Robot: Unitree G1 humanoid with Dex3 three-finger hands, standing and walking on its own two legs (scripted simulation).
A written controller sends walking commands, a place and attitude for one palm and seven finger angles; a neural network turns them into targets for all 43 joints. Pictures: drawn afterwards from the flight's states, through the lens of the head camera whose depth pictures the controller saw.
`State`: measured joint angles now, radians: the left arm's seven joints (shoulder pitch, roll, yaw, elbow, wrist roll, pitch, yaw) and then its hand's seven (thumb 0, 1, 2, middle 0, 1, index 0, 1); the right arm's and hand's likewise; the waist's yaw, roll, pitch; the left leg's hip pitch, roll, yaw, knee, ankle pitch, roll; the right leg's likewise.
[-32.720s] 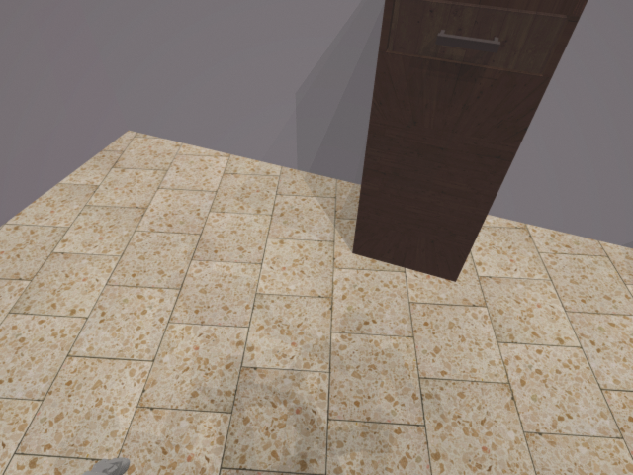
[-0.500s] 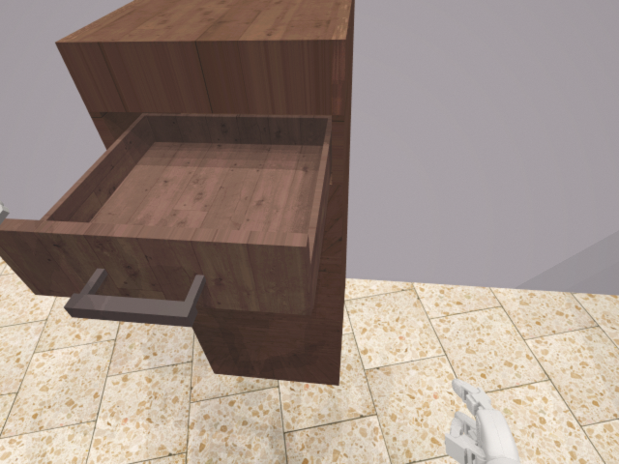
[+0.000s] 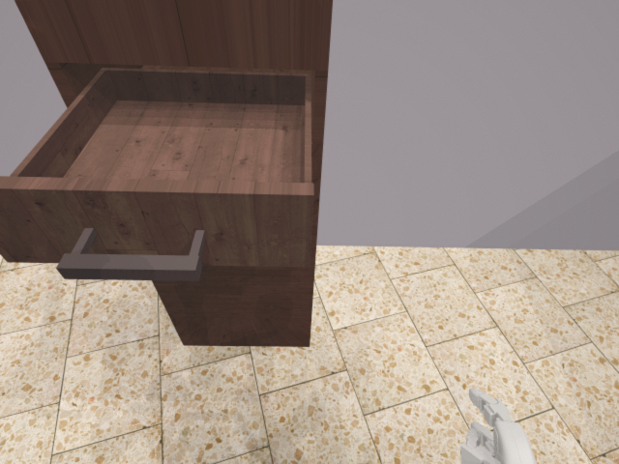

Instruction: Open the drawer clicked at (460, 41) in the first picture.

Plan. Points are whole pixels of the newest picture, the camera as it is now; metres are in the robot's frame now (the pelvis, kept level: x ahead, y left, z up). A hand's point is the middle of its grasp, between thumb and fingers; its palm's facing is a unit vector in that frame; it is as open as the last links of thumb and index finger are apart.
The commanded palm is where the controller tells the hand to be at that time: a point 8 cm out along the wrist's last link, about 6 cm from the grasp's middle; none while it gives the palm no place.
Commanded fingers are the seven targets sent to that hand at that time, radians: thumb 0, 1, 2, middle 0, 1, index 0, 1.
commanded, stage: step back with the hand held close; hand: left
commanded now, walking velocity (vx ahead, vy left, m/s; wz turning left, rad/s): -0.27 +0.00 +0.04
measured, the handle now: (138, 252) +0.31 +0.21 +0.15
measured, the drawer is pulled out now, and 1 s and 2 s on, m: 0.29 0.29 0.29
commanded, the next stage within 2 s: stop stepping back and stand still in 0.52 s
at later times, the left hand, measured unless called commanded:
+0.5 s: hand out of the picture +0.06 +0.25 +0.34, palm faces +0.66 -0.69 -0.29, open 7.4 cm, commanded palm +0.02 +0.30 +0.33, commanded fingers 0.00 0.90 0.90 -0.20 -0.30 -0.20 -0.30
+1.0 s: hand out of the picture -0.03 +0.26 +0.37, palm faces +0.66 -0.68 -0.31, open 7.4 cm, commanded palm -0.08 +0.30 +0.33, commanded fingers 0.00 0.90 0.90 -0.20 -0.30 -0.20 -0.30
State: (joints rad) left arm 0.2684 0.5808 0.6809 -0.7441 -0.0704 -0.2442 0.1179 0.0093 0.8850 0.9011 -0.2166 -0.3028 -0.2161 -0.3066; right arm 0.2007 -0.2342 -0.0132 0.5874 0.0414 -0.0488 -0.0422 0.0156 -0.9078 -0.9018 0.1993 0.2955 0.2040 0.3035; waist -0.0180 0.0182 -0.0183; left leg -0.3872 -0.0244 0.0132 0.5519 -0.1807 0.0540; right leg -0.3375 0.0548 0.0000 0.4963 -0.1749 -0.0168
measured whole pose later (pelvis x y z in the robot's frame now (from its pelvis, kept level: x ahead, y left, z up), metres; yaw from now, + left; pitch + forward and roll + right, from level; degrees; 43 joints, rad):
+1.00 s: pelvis -0.21 +0.02 +0.00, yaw -1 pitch +2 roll -2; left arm 0.07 0.69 0.70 -0.64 -0.07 -0.23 0.12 0.00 0.88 0.90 -0.22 -0.30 -0.22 -0.31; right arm 0.25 -0.19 0.04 0.68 0.03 -0.06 -0.04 0.02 -0.90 -0.90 0.20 0.30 0.21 0.30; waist -0.01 0.00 -0.12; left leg -0.52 0.03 0.01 0.82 -0.28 -0.01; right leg -0.08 0.06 -0.08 0.45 -0.41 -0.04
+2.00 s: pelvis -0.30 +0.01 -0.01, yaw +4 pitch -2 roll -1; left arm 0.26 0.17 0.01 0.85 0.02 0.06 0.01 -0.02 1.01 0.90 -0.21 -0.30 -0.21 -0.30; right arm 0.22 -0.27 -0.02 0.89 -0.02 0.03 -0.02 0.01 -0.91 -0.90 0.20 0.30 0.20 0.30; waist -0.04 0.01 0.10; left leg -0.39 -0.01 -0.04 0.75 -0.40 0.00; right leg -0.33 0.05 -0.02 0.66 -0.30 -0.04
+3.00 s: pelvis -0.29 -0.01 +0.01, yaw +4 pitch -2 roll +0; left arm 0.23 0.18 0.04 1.15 0.01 0.01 0.02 0.01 0.91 0.90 -0.20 -0.30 -0.20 -0.30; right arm 0.34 -0.16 -0.02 1.12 -0.02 0.02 -0.03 0.01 -0.91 -0.90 0.20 0.30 0.20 0.30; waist -0.02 0.03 0.05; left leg -0.23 0.00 -0.02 0.42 -0.16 -0.01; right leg -0.22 0.04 -0.03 0.42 -0.18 -0.05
